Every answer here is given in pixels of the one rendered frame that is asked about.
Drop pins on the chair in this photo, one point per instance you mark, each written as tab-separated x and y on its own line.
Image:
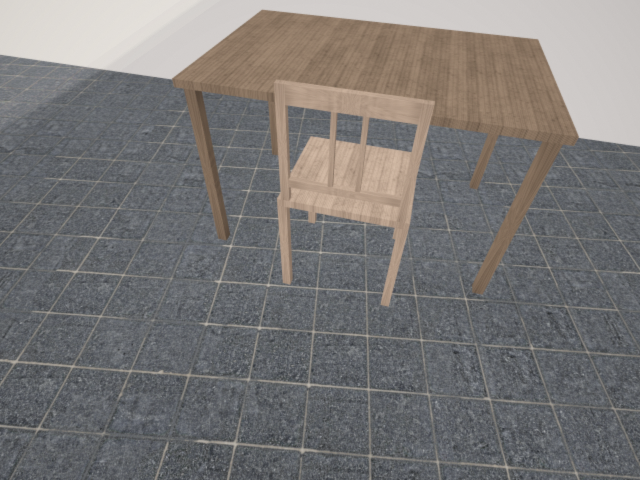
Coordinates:
349	180

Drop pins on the table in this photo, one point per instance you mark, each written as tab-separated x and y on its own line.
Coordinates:
495	84

